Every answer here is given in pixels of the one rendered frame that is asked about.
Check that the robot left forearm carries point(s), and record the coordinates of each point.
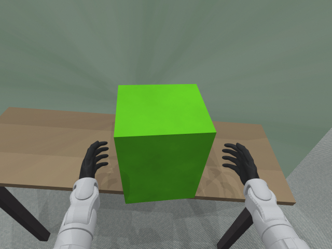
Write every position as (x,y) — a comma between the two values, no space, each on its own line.
(78,226)

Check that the right robot hand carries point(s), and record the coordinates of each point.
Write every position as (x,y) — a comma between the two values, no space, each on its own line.
(245,167)

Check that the carton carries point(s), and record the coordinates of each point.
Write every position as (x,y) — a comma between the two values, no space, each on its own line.
(163,136)

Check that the robot right forearm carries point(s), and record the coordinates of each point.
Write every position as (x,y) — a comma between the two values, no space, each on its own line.
(269,220)

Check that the table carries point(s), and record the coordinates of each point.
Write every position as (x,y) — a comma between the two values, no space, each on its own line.
(44,149)

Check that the left robot hand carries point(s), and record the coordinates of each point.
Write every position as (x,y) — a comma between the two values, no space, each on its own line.
(89,166)

